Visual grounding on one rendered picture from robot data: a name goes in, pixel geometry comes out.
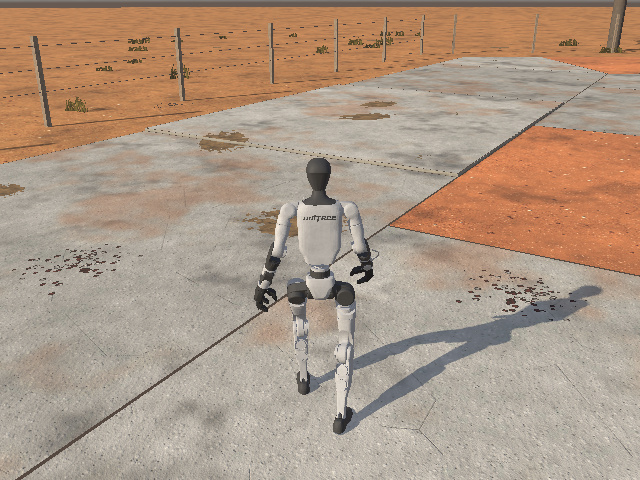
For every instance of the robot right upper arm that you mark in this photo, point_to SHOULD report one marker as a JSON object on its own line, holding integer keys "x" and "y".
{"x": 350, "y": 210}

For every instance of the right robot hand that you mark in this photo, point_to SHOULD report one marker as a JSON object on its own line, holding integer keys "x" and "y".
{"x": 359, "y": 269}

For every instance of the robot right thigh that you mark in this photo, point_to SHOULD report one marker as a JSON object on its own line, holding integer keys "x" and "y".
{"x": 346, "y": 313}

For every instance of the left robot hand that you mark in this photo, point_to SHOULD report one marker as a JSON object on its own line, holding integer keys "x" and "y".
{"x": 260, "y": 298}

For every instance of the robot left upper arm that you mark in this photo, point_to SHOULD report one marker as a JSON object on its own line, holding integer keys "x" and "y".
{"x": 287, "y": 212}

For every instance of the robot right foot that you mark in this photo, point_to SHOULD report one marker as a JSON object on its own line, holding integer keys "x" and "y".
{"x": 340, "y": 424}

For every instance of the robot left forearm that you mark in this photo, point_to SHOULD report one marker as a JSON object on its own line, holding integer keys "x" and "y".
{"x": 269, "y": 269}

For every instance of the robot right forearm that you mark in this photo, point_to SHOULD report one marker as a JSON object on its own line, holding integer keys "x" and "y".
{"x": 365, "y": 258}

